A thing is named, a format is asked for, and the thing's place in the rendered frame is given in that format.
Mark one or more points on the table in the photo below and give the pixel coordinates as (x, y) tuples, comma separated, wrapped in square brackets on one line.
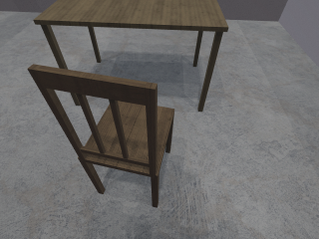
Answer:
[(183, 15)]

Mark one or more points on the chair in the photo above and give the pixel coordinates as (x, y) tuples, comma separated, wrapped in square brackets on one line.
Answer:
[(133, 132)]

